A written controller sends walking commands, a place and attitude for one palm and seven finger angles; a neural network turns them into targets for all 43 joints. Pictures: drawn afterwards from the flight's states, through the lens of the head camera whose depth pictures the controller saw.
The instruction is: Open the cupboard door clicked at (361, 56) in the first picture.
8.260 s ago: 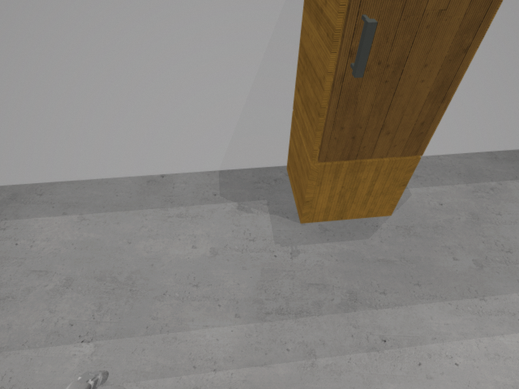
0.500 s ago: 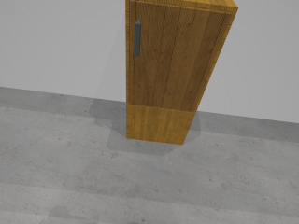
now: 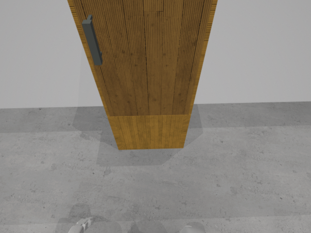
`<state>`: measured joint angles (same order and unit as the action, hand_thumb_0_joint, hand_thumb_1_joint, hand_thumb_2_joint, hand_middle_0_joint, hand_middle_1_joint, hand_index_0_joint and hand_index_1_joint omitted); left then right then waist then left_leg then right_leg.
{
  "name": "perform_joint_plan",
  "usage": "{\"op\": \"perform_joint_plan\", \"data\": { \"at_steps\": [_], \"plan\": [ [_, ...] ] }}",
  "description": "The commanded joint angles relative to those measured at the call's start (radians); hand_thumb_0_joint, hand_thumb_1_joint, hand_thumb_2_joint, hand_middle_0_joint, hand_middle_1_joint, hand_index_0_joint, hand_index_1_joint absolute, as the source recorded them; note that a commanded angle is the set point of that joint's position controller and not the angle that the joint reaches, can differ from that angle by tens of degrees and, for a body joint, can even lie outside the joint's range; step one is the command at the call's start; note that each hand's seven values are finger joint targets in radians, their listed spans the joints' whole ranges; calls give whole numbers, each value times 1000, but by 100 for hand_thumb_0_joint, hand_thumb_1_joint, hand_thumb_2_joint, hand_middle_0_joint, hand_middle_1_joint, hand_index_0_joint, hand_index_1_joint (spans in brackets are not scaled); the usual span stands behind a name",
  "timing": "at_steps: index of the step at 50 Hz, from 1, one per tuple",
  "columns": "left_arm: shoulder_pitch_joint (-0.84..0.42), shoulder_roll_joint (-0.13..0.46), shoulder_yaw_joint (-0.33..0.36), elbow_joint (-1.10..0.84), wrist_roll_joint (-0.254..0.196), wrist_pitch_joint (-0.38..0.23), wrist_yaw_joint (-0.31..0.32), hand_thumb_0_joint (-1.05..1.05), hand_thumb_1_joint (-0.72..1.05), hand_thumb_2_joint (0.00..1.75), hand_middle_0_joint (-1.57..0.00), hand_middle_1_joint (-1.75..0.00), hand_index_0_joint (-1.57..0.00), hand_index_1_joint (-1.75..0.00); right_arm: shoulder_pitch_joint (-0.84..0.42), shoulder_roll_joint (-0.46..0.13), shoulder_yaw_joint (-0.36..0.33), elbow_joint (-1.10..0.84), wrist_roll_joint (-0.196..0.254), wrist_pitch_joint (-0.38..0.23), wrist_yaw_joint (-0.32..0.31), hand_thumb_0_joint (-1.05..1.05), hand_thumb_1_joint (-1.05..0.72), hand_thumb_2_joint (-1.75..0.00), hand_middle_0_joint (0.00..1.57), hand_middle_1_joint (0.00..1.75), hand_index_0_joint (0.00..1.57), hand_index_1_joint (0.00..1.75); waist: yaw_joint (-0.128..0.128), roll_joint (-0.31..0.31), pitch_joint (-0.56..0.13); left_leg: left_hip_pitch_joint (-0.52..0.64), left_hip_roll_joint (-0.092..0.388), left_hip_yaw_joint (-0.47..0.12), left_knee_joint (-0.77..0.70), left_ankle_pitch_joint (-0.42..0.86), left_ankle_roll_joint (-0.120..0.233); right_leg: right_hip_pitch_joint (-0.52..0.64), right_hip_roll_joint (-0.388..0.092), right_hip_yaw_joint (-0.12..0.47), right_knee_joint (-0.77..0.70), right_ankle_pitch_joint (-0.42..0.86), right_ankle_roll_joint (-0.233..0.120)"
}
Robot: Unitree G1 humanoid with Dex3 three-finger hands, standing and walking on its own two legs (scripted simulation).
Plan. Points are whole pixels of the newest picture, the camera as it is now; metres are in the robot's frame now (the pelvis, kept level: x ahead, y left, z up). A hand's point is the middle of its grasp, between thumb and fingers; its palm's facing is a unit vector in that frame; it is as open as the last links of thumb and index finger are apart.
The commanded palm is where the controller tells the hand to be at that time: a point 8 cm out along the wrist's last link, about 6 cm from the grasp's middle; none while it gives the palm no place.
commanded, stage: take the last steps up to it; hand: left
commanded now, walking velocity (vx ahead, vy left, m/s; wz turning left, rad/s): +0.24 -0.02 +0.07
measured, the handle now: (94, 40) +0.68 +0.21 +0.13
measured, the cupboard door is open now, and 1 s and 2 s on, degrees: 0 0 0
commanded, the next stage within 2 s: come to a stop and stand still in 0.22 s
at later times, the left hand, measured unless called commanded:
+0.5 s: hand out of the picture +0.11 +0.18 -0.17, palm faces +0.09 -0.99 -0.14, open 7.3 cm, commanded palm none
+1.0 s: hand out of the picture +0.13 +0.12 -0.13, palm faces +0.06 -0.96 -0.27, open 7.3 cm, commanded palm none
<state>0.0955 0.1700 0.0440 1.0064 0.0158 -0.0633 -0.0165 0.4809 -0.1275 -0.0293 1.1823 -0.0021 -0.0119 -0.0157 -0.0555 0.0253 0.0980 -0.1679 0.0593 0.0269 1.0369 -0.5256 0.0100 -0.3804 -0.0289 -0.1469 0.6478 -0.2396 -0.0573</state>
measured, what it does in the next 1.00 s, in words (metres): walks ahead: left foot, then right foot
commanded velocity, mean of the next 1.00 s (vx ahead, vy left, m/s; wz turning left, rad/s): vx -0.01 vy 0.04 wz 0.02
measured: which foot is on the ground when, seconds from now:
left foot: up 0.00-0.34, down 0.36-0.82, up 0.84-1.00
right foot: down 0.00-0.38, up 0.40-0.78, down 0.80-1.00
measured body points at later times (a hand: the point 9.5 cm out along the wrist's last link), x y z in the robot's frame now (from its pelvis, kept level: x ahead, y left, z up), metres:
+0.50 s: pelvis +0.15 +0.02 +0.01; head +0.17 +0.04 +0.46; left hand +0.11 +0.23 -0.16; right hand +0.25 -0.19 -0.13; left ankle +0.20 +0.12 -0.72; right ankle +0.09 -0.10 -0.69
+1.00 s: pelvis +0.11 -0.06 +0.03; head +0.12 -0.11 +0.47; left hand +0.13 +0.17 -0.10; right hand +0.15 -0.31 -0.15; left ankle +0.11 +0.10 -0.65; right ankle +0.12 -0.16 -0.72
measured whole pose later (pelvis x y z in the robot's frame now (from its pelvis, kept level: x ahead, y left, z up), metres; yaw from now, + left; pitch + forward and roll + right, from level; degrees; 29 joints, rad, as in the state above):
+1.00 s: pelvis +0.11 -0.06 +0.03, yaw +0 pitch +0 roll +4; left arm 0.29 0.12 0.02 1.02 0.03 0.01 0.02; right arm 0.24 -0.23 -0.07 1.04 -0.02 0.07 0.01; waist 0.02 0.05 0.01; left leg -0.46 0.00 0.01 0.96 -0.31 -0.04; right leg -0.23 -0.07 -0.04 0.47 -0.25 -0.02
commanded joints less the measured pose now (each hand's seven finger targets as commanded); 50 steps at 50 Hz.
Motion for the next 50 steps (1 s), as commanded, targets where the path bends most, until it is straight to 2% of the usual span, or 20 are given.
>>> {"op": "perform_joint_plan", "data": {
  "at_steps": [1, 5, 13, 16, 17, 18, 19, 20, 23, 27, 31, 36, 38, 39, 40, 41, 42, 43, 46, 50],
  "plan": [
    [203, 149, 30, 24, -5, 5, 35, 0, 90, 90, -20, -30, -20, -30, -113, -81, -31, -139, -14, -32, 4, 0, -90, -90, 20, 30, 20, 30, 95, -52, -48, -399, 78, -50, 287, 141, 19, 211, -343, 398, -417, -13, -137],
    [157, 74, 3, 24, 4, -9, 36, 0, 90, 90, -20, -30, -20, -30, -31, -34, -26, -115, -25, 3, 10, 0, -90, -90, 20, 30, 20, 30, 11, -134, -28, -304, 75, 5, 89, 224, -22, 73, -240, 144, -444, 178, -80],
    [234, 118, 15, 51, 9, -12, 34, 0, 90, 90, -20, -30, -20, -30, -232, -46, -22, -191, -20, -22, 32, 0, -90, -90, 20, 30, 20, 30, 59, -134, -28, -247, 47, 61, -322, 291, -25, 180, -241, 143, -387, 250, -101],
    [244, 118, 15, 64, 2, 0, 35, 0, 90, 90, -20, -30, -20, -30, -201, -75, -20, -172, -24, -35, 27, 0, -90, -90, 20, 30, 20, 30, 35, -95, -42, -83, 10, 93, -492, 377, -20, 175, -206, 114, -277, 254, -64],
    [260, 89, 6, 69, 0, 7, 37, 0, 90, 90, -20, -30, -20, -30, -143, -105, -24, -146, -25, -43, 21, 0, -90, -90, 20, 30, 20, 30, 19, 14, -79, 47, 29, 52, -554, 532, -19, 134, -154, 81, -133, 278, -25],
    [295, 44, -6, 65, -10, 13, 42, 0, 90, 90, -20, -30, -20, -30, -77, -168, -30, -135, -30, -51, 6, 0, -90, -90, 20, 30, 20, 30, 7, 157, -156, 189, 191, -120, -576, 875, 43, 42, -73, 29, 25, 136, 38],
    [336, 16, -19, 72, -22, 22, 48, 0, 90, 90, -20, -30, -20, -30, -75, -206, -27, -132, -21, -42, -6, 0, -90, -90, 20, 30, 20, 30, 32, 275, -218, 219, 349, -243, -610, 1242, 142, 30, -25, 35, 143, -287, 80],
    [339, 28, -22, 83, -17, 33, 58, 0, 90, 90, -20, -30, -20, -30, -129, -195, -16, -138, -15, -29, -19, 0, -90, -90, 20, 30, 20, 30, 49, 190, -197, 148, 362, -201, -640, 1280, 183, 72, -41, 95, 190, -414, 84],
    [286, 55, -15, 88, -6, 67, 61, 0, 90, 90, -20, -30, -20, -30, -239, -174, -13, -154, -11, -15, -40, 0, -90, -90, 20, 30, 20, 30, 52, 165, -97, 50, 308, -140, -666, 1250, 167, 44, -71, 129, 213, -317, 96],
    [271, 66, 10, 45, 3, 100, 53, 0, 90, 90, -20, -30, -20, -30, -253, -209, -52, -176, -12, 11, -45, 0, -90, -90, 20, 30, 20, 30, 46, 40, -148, 85, 325, -115, -655, 1140, 194, -33, -40, 135, 355, -270, 95],
    [260, 52, 31, -2, 5, 119, 50, 0, 90, 90, -20, -30, -20, -30, -313, -211, -64, -212, -17, 22, -33, 0, -90, -90, 20, 30, 20, 30, 59, 83, -191, 4, 298, -51, -676, 874, 174, -45, -26, 147, 458, -212, 104],
    [256, 35, 20, -26, 4, 106, 43, 0, 90, 90, -20, -30, -20, -30, -365, -204, -71, -229, -28, 31, -10, 0, -90, -90, 20, 30, 20, 30, 66, 211, -153, -121, 244, -71, -722, 377, 132, 92, -30, 82, 138, -194, 86],
    [336, 45, 17, 6, 7, 84, 44, 0, 90, 90, -20, -30, -20, -30, -360, -188, -65, -224, -22, 37, -3, 0, -90, -90, 20, 30, 20, 30, 105, 137, -154, -204, 177, -41, -655, 158, 70, 245, -15, 53, -112, -54, 87],
    [359, 88, 19, 13, 18, 73, 48, 0, 90, 90, -20, -30, -20, -30, -330, -139, -58, -221, -12, 42, 2, 0, -90, -90, 20, 30, 20, 30, 110, -3, -142, -262, 90, 14, -544, 66, 17, 284, -66, 121, -260, -50, 81],
    [307, 178, 22, -11, 25, 57, 51, 0, 90, 90, -20, -30, -20, -30, -314, -64, -42, -240, -3, 53, 9, 0, -90, -90, 20, 30, 20, 30, 90, -291, -74, -336, -7, 47, -358, 5, -49, 155, -284, 435, -444, -245, 10],
    [235, 221, 22, -52, 15, 66, 52, 0, 90, 90, -20, -30, -20, -30, -372, -110, -48, -269, -8, 61, 15, 0, -90, -90, 20, 30, 20, 30, 107, -286, 5, -300, -2, -14, -259, 3, -37, -32, -372, 539, -539, -376, -50],
    [183, 237, 26, -74, 20, 72, 53, 0, 90, 90, -20, -30, -20, -30, -365, -127, -53, -274, -13, 67, 25, 0, -90, -90, 20, 30, 20, 30, 81, -168, 35, -269, 4, -33, -205, 43, -34, -108, -387, 515, -564, -468, -77],
    [165, 236, 39, -73, 17, 60, 56, 0, 90, 90, -20, -30, -20, -30, -360, -121, -50, -258, -19, 71, 24, 0, -90, -90, 20, 30, 20, 30, 88, -243, 48, -323, -5, -51, -161, 94, -31, -75, -354, 545, -557, -399, -57],
    [161, 175, 27, -58, 7, 50, 55, 0, 90, 90, -20, -30, -20, -30, -257, -155, -56, -205, -25, 63, 28, 0, -90, -90, 20, 30, 20, 30, 63, -194, 21, -367, -22, -57, -48, 228, -42, 85, -275, 363, -454, -81, -21],
    [267, 169, 34, -34, 5, 42, 67, 0, 90, 90, -20, -30, -20, -30, -244, -155, -54, -214, -25, 64, 27, 0, -90, -90, 20, 30, 20, 30, 101, -174, -87, -434, -40, -60, 12, 236, -74, 312, -293, 311, -358, 253, -48]
  ]
}}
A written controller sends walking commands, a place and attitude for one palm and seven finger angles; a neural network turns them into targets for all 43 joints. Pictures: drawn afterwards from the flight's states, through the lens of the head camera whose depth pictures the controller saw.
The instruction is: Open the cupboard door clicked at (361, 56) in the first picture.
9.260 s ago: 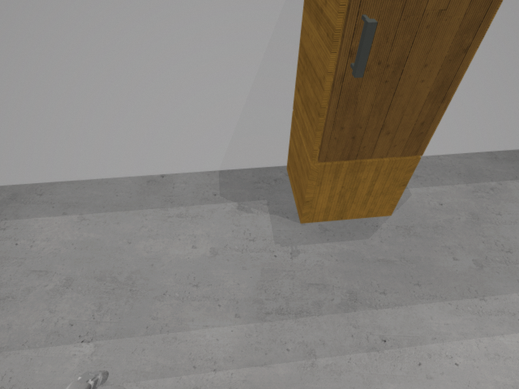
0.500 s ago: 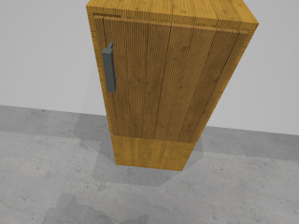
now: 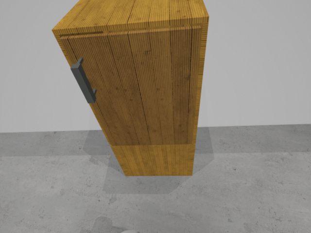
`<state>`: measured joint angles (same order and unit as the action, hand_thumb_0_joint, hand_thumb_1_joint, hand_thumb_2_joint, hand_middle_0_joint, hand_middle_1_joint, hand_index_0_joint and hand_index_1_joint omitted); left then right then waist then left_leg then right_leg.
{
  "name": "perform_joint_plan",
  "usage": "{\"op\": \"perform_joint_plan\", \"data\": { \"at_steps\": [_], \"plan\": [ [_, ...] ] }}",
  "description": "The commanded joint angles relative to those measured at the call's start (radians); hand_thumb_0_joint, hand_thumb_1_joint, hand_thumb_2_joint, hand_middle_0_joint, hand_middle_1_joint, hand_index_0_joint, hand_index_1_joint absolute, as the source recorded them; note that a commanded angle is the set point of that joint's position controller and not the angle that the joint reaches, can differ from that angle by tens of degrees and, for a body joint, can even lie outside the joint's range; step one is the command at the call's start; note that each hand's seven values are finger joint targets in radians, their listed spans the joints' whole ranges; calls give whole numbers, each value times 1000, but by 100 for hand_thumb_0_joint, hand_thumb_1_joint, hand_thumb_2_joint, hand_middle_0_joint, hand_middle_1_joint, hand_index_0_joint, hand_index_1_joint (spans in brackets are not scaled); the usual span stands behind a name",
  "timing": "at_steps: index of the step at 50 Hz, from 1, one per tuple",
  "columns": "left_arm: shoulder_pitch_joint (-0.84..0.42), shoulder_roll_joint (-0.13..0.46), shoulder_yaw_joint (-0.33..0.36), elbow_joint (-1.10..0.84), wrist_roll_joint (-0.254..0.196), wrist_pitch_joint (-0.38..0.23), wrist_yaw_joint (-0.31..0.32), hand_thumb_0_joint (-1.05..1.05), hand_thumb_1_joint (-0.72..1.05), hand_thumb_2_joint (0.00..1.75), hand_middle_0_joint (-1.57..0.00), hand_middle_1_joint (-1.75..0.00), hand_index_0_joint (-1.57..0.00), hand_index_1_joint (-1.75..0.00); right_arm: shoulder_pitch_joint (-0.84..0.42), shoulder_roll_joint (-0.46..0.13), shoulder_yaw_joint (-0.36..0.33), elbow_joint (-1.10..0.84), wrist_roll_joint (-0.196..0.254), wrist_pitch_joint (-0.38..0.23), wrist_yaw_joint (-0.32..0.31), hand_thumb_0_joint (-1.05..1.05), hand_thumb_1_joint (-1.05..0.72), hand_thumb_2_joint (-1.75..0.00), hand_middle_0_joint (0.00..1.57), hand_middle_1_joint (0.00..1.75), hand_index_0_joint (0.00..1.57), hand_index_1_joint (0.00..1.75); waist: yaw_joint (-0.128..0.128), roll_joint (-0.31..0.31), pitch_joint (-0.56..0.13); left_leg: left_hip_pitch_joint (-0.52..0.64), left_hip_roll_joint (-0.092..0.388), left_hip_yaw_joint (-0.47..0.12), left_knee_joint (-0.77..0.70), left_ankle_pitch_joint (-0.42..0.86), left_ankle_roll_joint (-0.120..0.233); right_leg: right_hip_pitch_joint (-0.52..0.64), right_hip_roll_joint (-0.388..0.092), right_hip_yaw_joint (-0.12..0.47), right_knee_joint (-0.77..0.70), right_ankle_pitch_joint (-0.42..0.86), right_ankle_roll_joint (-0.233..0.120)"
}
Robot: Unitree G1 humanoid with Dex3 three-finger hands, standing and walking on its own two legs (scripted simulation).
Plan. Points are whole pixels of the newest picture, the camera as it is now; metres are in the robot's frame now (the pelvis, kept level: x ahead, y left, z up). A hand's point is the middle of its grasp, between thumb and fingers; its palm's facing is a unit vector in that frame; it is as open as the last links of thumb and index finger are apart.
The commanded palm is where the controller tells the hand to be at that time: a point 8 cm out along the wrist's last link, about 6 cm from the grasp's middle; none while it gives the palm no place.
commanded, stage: come to a stop and stand still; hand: left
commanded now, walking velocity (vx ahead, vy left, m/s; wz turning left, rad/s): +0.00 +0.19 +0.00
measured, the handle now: (86, 80) +0.56 +0.28 +0.10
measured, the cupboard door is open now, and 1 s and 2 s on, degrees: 0 0 0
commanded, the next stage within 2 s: look again from close up in 0.86 s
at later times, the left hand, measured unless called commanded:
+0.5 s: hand out of the picture -0.04 +0.25 -0.19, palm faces +0.10 -0.98 -0.20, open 7.4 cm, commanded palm none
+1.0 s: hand out of the picture +0.00 +0.25 -0.18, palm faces +0.01 -0.98 -0.21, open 7.3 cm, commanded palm none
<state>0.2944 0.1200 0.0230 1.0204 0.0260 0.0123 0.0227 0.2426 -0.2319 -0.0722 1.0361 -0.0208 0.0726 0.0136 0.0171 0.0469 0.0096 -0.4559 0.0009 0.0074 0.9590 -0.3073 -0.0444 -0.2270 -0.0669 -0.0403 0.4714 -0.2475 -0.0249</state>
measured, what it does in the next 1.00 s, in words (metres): steps on the spot: left foot, then right foot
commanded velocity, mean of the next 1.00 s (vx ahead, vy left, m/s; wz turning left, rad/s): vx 0.00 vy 0.01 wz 0.00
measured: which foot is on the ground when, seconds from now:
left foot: up 0.00-0.36, down 0.38-1.00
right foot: down 0.00-0.38, up 0.40-0.60, down 0.62-1.00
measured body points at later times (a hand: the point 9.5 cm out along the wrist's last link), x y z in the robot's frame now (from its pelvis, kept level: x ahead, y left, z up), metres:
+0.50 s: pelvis -0.02 +0.07 -0.01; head -0.01 +0.08 +0.44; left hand -0.05 +0.30 -0.17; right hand +0.07 -0.16 -0.15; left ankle -0.03 +0.18 -0.75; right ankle -0.02 -0.07 -0.72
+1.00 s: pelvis -0.02 +0.08 +0.00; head -0.01 +0.08 +0.45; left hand +0.00 +0.30 -0.16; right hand -0.04 -0.14 -0.17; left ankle -0.03 +0.18 -0.75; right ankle -0.03 -0.04 -0.75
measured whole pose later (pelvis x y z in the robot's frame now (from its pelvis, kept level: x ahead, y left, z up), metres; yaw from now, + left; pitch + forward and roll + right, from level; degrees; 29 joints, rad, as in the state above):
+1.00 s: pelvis -0.02 +0.08 +0.00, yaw +0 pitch -1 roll +0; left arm 0.23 0.16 0.00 1.13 0.01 -0.01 0.05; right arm 0.30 -0.14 0.01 1.15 0.00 0.00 -0.02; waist -0.01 0.01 0.04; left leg -0.16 0.00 0.07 0.43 -0.25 0.02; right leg -0.16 -0.02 -0.05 0.42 -0.23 0.00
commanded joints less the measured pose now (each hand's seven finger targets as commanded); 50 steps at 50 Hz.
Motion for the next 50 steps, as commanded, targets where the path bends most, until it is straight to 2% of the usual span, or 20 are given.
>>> {"op": "perform_joint_plan", "data": {
  "at_steps": [1, 6, 12, 15, 17, 18, 19, 20, 21, 23, 27, 30, 32, 33, 35, 40, 47, 48, 49, 50],
  "plan": [
    [97, 220, 56, -37, -5, -34, 30, 0, 90, 90, -20, -30, -20, -30, -16, -49, -9, -75, -6, -18, -4, 0, -90, -90, 20, 30, 20, 30, 41, -202, -12, -155, 20, -42, 94, 6, -26, 192, -265, 206, -164, 315, -86],
    [138, 216, 57, -15, 3, -32, 37, 0, 90, 90, -20, -30, -20, -30, -47, -38, -2, -92, -4, -13, -8, 0, -90, -90, 20, 30, 20, 30, 55, -222, -28, -144, 29, -39, 60, -44, -33, 229, -284, 228, -142, 393, -114],
    [75, 235, 57, -19, 17, -18, 22, 0, 90, 90, -20, -30, -20, -30, -57, -12, 11, -90, 14, -35, -7, 0, -90, -90, 20, 30, 20, 30, 42, -308, 3, 74, 9, 36, -225, -106, -7, 70, -239, 200, -170, 239, -116],
    [23, 238, 58, -13, 7, -9, 19, 0, 90, 90, -20, -30, -20, -30, 22, -5, 18, -55, 16, -48, -16, 0, -90, -90, 20, 30, 20, 30, -6, -282, -11, 259, -7, 65, -429, 35, 6, -30, -188, 149, -129, 135, -69],
    [17, 189, 44, -14, -5, 1, 16, 0, 90, 90, -20, -30, -20, -30, 76, -41, 15, -32, 18, -69, -23, 0, -90, -90, 20, 30, 20, 30, -29, -112, -26, 433, 56, 16, -582, 122, 19, -161, -109, 98, -7, -9, -11],
    [41, 135, 34, -19, -11, 7, 14, 0, 90, 90, -20, -30, -20, -30, 76, -109, 3, -41, 8, -76, -28, 0, -90, -90, 20, 30, 20, 30, -28, 107, -16, 409, 220, -192, -653, 99, 72, -235, -24, 28, 103, -143, 29],
    [36, 104, 27, -22, -11, 11, 15, 0, 90, 90, -20, -30, -20, -30, 47, -149, -1, -57, 5, -71, -32, 0, -90, -90, 20, 30, 20, 30, -23, 225, 25, 269, 328, -290, -758, 29, 146, -198, 7, -23, 210, -268, 52],
    [27, 103, 27, -19, -6, 10, 14, 0, 90, 90, -20, -30, -20, -30, -3, -131, 7, -69, -2, -67, -33, 0, -90, -90, 20, 30, 20, 30, -6, 145, 76, 151, 325, -268, -789, -65, 183, -154, -1, 5, 277, -249, 45],
    [20, 96, 21, -1, 0, 15, 10, 0, 90, 90, -20, -30, -20, -30, -42, -97, 18, -65, -1, -74, -42, 0, -90, -90, 20, 30, 20, 30, -1, 163, 96, 146, 275, -235, -809, -55, 175, -158, -9, 11, 320, -214, 50],
    [27, 113, 22, 26, 1, 18, 5, 0, 90, 90, -20, -30, -20, -30, -60, -63, 30, -56, 2, -76, -50, 0, -90, -90, 20, 30, 20, 30, 8, 200, 91, 161, 226, -166, -770, 96, 168, -140, -15, 27, 359, -185, 46],
    [33, 92, 7, 40, -6, 2, 3, 0, 90, 90, -20, -30, -20, -30, -31, -53, 28, -33, 3, -83, -53, 0, -90, -90, 20, 30, 20, 30, 5, 72, 40, 285, 208, -107, -674, 376, 184, -89, -4, 1, 175, -147, 57],
    [74, 103, 3, 65, -8, -17, 10, 0, 90, 90, -20, -30, -20, -30, -2, -41, 29, -11, 15, -90, -54, 0, -90, -90, 20, 30, 20, 30, 17, -20, -19, 293, 154, -75, -572, 384, 123, 64, -15, 33, -105, 108, 54],
    [40, 152, 3, 63, -9, -30, 15, 0, 90, 90, -20, -30, -20, -30, 17, -4, 36, -2, 23, -94, -47, 0, -90, -90, 20, 30, 20, 30, -12, -91, -20, 264, 101, -39, -564, 280, 69, 98, -100, 118, -110, 299, 11],
    [31, 156, -1, 60, -11, -30, 14, 0, 90, 90, -20, -30, -20, -30, 22, -2, 38, 2, 21, -97, -43, 0, -90, -90, 20, 30, 20, 30, -17, -53, -23, 284, 93, -41, -588, 254, 64, 84, -112, 103, -93, 303, 3],
    [7, 136, -2, 72, -13, -35, 16, 0, 90, 90, -20, -30, -20, -30, 34, -13, 37, 26, 13, -92, -48, 0, -90, -90, 20, 30, 20, 30, -22, -174, -11, 322, 104, -30, -581, 293, 55, 55, -79, 95, -84, 311, 0],
    [-2, 133, -7, 79, -19, -26, 18, 0, 90, 90, -20, -30, -20, -30, 53, -15, 52, 63, 14, -99, -49, 0, -90, -90, 20, 30, 20, 30, -11, -66, 10, 325, 114, -36, -624, 324, 63, 79, -62, 74, -106, 235, 12],
    [4, 128, -10, 92, -21, -19, 19, 0, 90, 90, -20, -30, -20, -30, 87, -1, 59, 97, 15, -96, -51, 0, -90, -90, 20, 30, 20, 30, -3, -37, 64, 292, 114, -43, -657, 236, 64, 84, -54, 64, -144, 142, 13],
    [77, 152, -20, 108, -1, -48, 56, 0, 90, 90, -20, -30, -20, -30, 9, -45, 64, 19, 19, -113, -35, 0, -90, -90, 20, 30, 20, 30, 16, -60, 102, 212, 117, -4, -455, 322, 44, 32, -93, 102, -94, 454, 8],
    [30, 185, -11, 60, -13, -56, 46, 0, 90, 90, -20, -30, -20, -30, 87, 0, 65, 3, 9, -102, -32, 0, -90, -90, 20, 30, 20, 30, -35, -15, 27, 224, 80, -23, -508, 93, 48, 54, -113, 118, -77, 243, -25],
    [-8, 169, -17, 50, -16, -52, 34, 0, 90, 90, -20, -30, -20, -30, 95, -1, 66, 17, 5, -105, -32, 0, -90, -90, 20, 30, 20, 30, -31, 51, 72, 202, 85, -38, -561, 85, 59, 10, -80, 93, -64, 68, -34]
  ]
}}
